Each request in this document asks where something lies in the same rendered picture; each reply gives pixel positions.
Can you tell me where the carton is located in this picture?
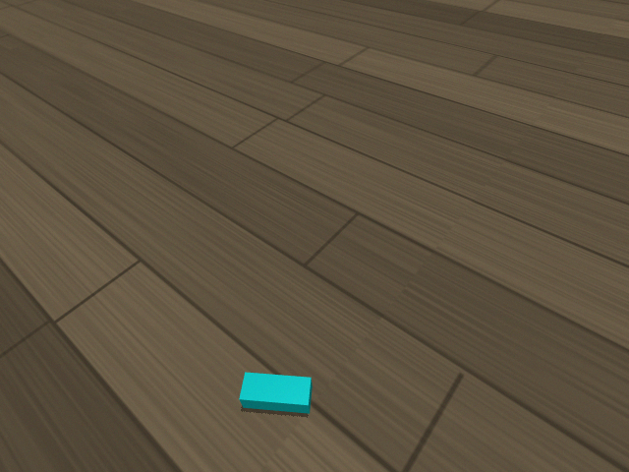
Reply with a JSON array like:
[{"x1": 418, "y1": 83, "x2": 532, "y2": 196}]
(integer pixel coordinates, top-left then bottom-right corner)
[{"x1": 239, "y1": 372, "x2": 313, "y2": 414}]

